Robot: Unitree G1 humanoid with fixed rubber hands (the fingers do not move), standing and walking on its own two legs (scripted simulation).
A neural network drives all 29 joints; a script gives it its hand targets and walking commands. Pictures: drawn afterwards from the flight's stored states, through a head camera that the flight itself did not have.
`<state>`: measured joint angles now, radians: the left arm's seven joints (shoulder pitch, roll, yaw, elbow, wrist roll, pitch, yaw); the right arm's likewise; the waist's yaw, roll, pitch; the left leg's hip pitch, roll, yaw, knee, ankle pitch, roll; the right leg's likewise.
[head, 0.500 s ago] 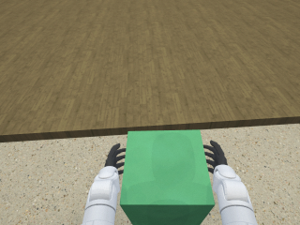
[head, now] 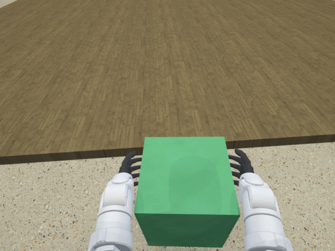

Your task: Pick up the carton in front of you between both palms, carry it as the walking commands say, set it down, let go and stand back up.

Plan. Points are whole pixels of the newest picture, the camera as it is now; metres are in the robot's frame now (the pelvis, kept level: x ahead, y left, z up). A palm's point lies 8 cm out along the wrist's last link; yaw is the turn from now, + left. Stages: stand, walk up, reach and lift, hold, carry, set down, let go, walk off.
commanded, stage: reach and lift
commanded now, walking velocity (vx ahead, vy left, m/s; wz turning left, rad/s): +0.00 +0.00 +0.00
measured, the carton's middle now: (184, 193) +0.31 +0.00 -0.04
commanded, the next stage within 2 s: hold in 0.58 s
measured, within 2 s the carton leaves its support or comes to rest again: neither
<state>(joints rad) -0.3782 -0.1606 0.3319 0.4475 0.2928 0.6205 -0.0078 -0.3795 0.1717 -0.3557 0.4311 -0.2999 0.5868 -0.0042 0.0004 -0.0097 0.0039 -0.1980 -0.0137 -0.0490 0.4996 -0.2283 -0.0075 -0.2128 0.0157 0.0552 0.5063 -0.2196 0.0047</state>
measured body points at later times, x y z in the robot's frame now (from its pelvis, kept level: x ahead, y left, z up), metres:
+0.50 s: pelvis +0.02 +0.00 +0.01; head -0.02 +0.00 +0.46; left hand +0.32 +0.15 +0.03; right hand +0.33 -0.15 +0.04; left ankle +0.03 +0.13 -0.74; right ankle +0.04 -0.12 -0.74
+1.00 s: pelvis +0.01 +0.00 +0.01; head -0.05 +0.01 +0.45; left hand +0.30 +0.15 +0.04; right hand +0.31 -0.15 +0.05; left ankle +0.03 +0.13 -0.74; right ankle +0.04 -0.12 -0.74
